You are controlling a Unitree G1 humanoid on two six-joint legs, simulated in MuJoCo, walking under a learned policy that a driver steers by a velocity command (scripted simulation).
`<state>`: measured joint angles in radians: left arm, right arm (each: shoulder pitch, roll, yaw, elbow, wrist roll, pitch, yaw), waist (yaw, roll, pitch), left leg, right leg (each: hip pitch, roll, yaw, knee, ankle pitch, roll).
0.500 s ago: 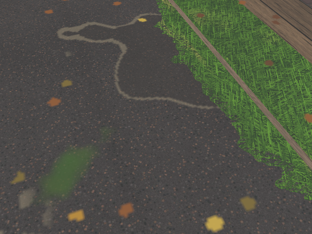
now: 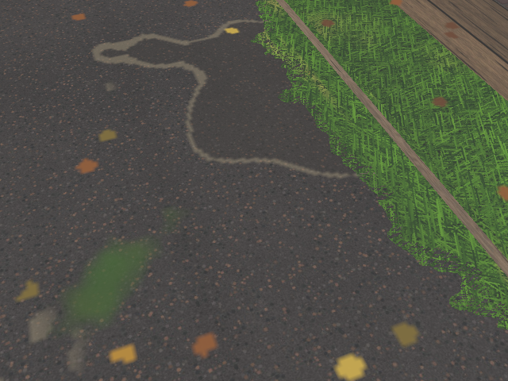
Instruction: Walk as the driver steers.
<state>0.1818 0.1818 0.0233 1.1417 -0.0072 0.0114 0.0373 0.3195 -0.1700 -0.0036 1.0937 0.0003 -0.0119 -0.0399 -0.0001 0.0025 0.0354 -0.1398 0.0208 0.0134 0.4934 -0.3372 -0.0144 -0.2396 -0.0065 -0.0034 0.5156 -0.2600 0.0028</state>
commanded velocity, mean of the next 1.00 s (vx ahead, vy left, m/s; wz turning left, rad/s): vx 0.25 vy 0.00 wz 0.18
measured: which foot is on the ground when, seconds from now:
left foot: down 0.00-0.56, up 0.58-0.98, down 1.00-1.00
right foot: down 0.00-1.00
